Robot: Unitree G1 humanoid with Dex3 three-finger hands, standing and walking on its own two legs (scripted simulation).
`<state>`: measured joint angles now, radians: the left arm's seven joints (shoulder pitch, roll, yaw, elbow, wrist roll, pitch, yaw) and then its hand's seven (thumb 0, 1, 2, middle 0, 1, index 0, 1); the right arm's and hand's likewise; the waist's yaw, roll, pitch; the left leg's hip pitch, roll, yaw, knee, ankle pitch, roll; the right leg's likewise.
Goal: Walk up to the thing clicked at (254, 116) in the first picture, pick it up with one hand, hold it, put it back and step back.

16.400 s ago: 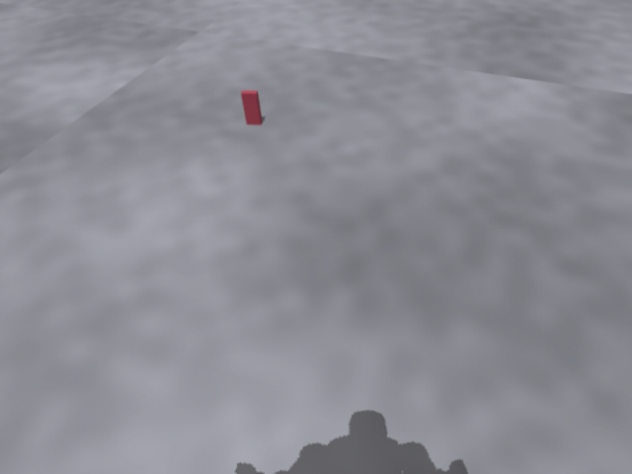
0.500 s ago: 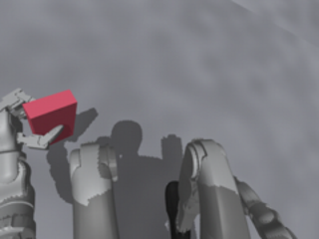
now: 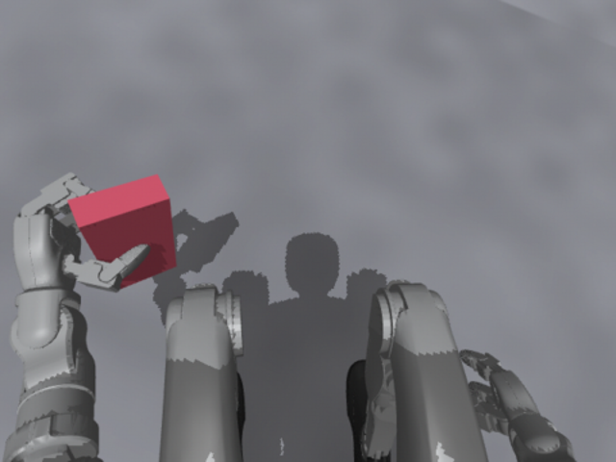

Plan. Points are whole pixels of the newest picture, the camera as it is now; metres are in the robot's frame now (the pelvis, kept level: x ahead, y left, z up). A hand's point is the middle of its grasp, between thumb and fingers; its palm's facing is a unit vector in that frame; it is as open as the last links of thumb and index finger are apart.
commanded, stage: settle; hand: left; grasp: from the side
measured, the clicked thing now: (133, 240) +0.38 +0.24 -0.05
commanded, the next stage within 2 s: hold in 0.60 s
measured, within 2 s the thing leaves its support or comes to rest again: neither
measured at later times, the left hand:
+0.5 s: hand (95, 223) +0.38 +0.26 +0.01, palm faces +0.19 -0.98 -0.04, open 8.1 cm
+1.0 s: hand (80, 211) +0.38 +0.26 +0.04, palm faces +0.16 -0.99 -0.03, open 8.1 cm
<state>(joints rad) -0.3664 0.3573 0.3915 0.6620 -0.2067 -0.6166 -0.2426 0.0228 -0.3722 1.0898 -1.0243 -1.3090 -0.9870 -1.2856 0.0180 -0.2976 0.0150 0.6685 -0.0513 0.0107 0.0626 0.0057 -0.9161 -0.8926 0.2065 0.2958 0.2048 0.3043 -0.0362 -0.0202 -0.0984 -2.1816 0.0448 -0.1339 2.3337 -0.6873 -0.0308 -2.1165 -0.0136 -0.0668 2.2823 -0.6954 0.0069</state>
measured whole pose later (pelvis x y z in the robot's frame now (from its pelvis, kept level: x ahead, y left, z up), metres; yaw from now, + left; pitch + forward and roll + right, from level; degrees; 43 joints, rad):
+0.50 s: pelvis +0.00 +0.00 +0.03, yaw +2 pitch +31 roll -4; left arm -0.40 0.33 0.40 0.70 -0.20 -0.60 -0.27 0.02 -0.41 1.12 -1.03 -1.34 -1.00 -1.31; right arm 0.05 -0.28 0.00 0.67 -0.04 -0.03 0.04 0.01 -0.92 -0.89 0.21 0.30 0.20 0.30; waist -0.03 -0.01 -0.13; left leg -2.11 0.05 -0.10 2.24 -0.67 -0.03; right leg -2.06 -0.02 -0.05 2.21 -0.69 0.00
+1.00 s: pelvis +0.00 +0.00 +0.05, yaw +2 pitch +32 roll -4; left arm -0.36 0.32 0.39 0.61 -0.22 -0.55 -0.28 0.02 -0.42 1.11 -1.05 -1.33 -1.02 -1.30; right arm 0.07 -0.28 -0.01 0.66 -0.02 -0.03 0.02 0.01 -0.93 -0.89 0.21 0.30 0.20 0.30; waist -0.03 0.00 -0.15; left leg -2.05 0.04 -0.09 2.16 -0.67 -0.02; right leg -1.99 -0.02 -0.04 2.13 -0.69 0.01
